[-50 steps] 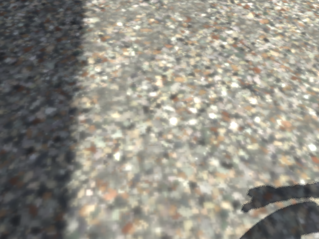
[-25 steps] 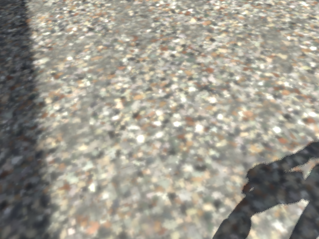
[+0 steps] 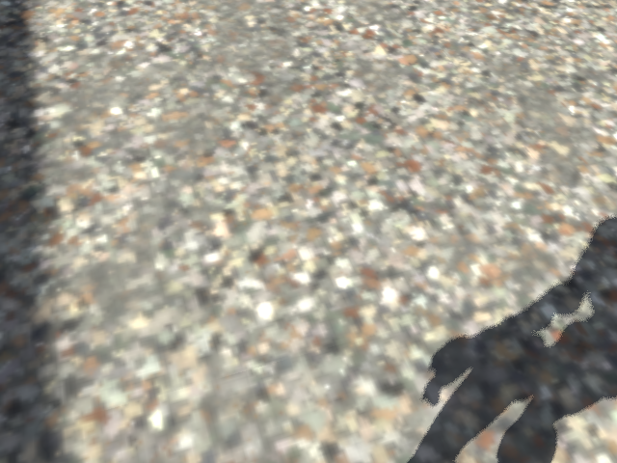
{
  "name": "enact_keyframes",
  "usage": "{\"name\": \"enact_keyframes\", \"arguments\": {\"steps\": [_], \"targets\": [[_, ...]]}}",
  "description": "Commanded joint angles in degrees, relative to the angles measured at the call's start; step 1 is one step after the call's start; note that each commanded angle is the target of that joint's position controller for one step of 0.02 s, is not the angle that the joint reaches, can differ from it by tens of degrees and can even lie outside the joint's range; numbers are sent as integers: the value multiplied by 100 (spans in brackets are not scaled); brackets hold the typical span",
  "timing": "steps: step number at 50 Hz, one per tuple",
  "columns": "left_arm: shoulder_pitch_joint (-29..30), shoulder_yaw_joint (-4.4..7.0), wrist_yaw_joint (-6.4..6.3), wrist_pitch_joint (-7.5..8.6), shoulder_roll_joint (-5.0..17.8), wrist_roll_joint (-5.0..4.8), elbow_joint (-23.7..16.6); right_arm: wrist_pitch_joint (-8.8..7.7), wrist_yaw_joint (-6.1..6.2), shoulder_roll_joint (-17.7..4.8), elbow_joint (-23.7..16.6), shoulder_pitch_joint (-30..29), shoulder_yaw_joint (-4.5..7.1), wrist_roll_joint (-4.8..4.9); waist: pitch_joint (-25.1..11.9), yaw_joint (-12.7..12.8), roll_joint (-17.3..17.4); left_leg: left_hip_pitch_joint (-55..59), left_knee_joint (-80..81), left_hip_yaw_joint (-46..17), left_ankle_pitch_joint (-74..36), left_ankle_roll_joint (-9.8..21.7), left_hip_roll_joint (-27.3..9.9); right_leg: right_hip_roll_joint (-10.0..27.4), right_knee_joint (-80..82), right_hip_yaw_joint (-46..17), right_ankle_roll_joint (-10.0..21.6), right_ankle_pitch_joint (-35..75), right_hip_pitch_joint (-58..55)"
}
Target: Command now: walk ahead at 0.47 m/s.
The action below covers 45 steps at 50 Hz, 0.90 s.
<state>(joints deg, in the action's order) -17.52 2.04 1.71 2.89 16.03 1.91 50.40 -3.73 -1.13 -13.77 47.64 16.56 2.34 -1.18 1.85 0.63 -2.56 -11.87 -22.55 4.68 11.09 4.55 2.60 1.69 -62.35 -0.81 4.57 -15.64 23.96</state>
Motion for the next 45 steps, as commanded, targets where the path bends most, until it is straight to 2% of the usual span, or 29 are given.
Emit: {"name": "enact_keyframes", "arguments": {"steps": [1, 4, 7, 10, 13, 15, 16, 17, 18, 19, 20, 21, 22, 23, 24, 25, 27, 28, 30, 35, 40, 41, 43, 45], "targets": [[-151, 52, 65, -57, 283, 36, -186, -183, 17, -659, -44, 352, 136, 75, 43, 51, 662, 597, 1506, -1466, -817, 612, -1444, 347, -57, -17, -138, 414, 997], [564, 30, 81, -96, 245, 53, -381, -189, 26, -611, 179, 685, 113, 99, 251, -66, 583, 817, 1645, -1127, -1369, 663, -1340, 446, 406, 158, -299, 887, 1623], [1262, -35, 92, -73, 119, 27, -592, -185, 31, -559, 357, 883, 79, 98, 351, -183, 577, 895, 1618, -796, -1937, 623, -1169, 375, 1382, 344, -388, 1354, 1638], [1829, -103, 96, -42, 24, -7, -740, -195, 69, -600, 526, 1105, 71, 86, 407, -324, 619, 1063, 1581, -652, -2372, 586, -1188, 211, 2322, 524, -331, 1714, 1317], [2076, -94, 64, -18, 100, -20, -836, -172, 120, -661, 691, 1227, 73, 49, 456, -324, 619, 1517, 1432, -674, -2875, 578, -1405, 83, 2846, 539, -133, 1599, 1094], [1862, -53, 24, 16, 184, -17, -785, -149, 160, -729, 743, 1096, 83, 25, 342, -147, 653, 1818, 1007, -617, -3912, 510, -1503, -88, 3052, 571, 64, 1197, 695], [1498, -10, -16, 38, 262, -16, -666, -135, 179, -787, 755, 1005, 96, 2, 131, 24, 719, 1923, 540, -571, -4713, 439, -1501, -252, 3117, 609, 173, 918, 239], [833, 55, -66, 74, 378, -13, -445, -102, 180, -841, 775, 941, 110, -23, -242, 298, 716, 1947, -288, -505, -5206, 367, -1425, -438, 3289, 658, 302, 732, -474], [-119, 137, -125, 132, 525, 46, -136, -73, 176, -837, 769, 895, 100, 0, -761, 696, 581, 1433, -1470, -333, -4725, 271, -1227, -352, 3567, 553, 476, 916, -1748], [-1081, 269, -202, 155, 1001, 182, 29, -77, 165, -605, 589, 994, 28, 39, -1527, 923, -43, 260, -3261, -108, -2585, 198, -901, 993, 3561, -915, 763, 334, -3206], [-1024, 372, -190, 109, 1365, 174, 46, -66, 95, -42, 578, 1749, -56, 209, -2039, 427, -1287, -1842, -5205, -225, 1974, -11, 266, 2374, 4284, -3830, 1614, 17, -4435], [-528, 333, -141, 65, 1003, -72, -2, -43, 143, -678, 593, 1172, 89, 67, -1451, 428, -235, -2362, -5451, -910, 1662, 105, -68, 2011, 4588, -3704, 1402, -350, -3893], [5, 243, -131, 81, 673, -120, -64, -89, 113, -674, 440, 689, 106, 76, -646, 250, -72, -2435, -5203, -877, 1056, 128, -327, 1808, 4733, -2687, 1217, -69, -3027], [229, 180, -109, 128, 408, -88, -44, -115, 96, -567, 416, 486, 82, 76, -300, 116, 144, -2228, -4892, -829, 732, 111, -514, 1551, 4934, -2103, 1073, 622, -2390], [279, 144, -125, 172, 290, -93, 16, -60, 75, -505, 446, 452, 83, 7, -132, -32, 108, -1985, -4624, -815, 617, 62, -644, 1307, 5035, -1636, 907, 1051, -1976], [274, 101, -142, 205, 160, -104, 111, 21, 33, -403, 488, 584, 56, -63, -122, -181, -5, -1696, -4419, -782, 548, -16, -716, 1132, 5163, -1291, 793, 1287, -1675], [19, 101, -142, 301, 196, -130, 273, 127, -35, -273, 490, 547, 39, -94, -117, -254, -17, -1625, -4213, -661, 459, -128, -744, 1030, 5316, -992, 806, 1714, -1537], [-76, 119, -142, 330, 277, -154, 341, 163, -59, -260, 448, 404, 38, -104, -38, -273, -13, -1775, -4074, -599, 339, -182, -794, 996, 5420, -858, 824, 1735, -1513], [-233, 144, -151, 354, 378, -130, 418, 213, -85, -283, 330, -37, 37, -77, 152, -200, 21, -2218, -3780, -580, -78, -258, -863, 972, 5636, -552, 770, 1638, -1581], [-548, 90, -178, 357, 285, -116, 563, 178, -107, -217, 33, -1004, -10, 6, 376, 26, -14, -2555, -2500, -503, -1086, -270, -707, 802, 5709, 223, 453, 2176, -1893], [-965, 55, -284, 337, 273, -75, 774, 141, -134, -140, -257, -1766, -89, -33, 496, 261, -26, -2517, -1471, -9, -1168, -47, -555, 1022, 5457, 682, 363, 3134, -2723], [-987, 60, -309, 319, 309, -62, 803, 131, -139, -159, -299, -1804, -83, -42, 485, 242, -44, -2476, -1342, 66, -969, 34, -495, 1088, 5287, 749, 347, 3494, -2937], [-864, 82, -363, 284, 434, -48, 799, 122, -121, -226, -279, -1588, -41, -61, 300, 66, -153, -2055, -1183, 280, -443, 253, -231, 1170, 4657, 934, 289, 5052, -3237], [-729, 129, -391, 207, 594, -14, 759, 108, -79, -393, -55, -780, 60, -83, -195, -293, -281, -1176, -1062, 458, 117, 532, 165, 1207, 3305, 1097, 249, 6342, -3331]]}}
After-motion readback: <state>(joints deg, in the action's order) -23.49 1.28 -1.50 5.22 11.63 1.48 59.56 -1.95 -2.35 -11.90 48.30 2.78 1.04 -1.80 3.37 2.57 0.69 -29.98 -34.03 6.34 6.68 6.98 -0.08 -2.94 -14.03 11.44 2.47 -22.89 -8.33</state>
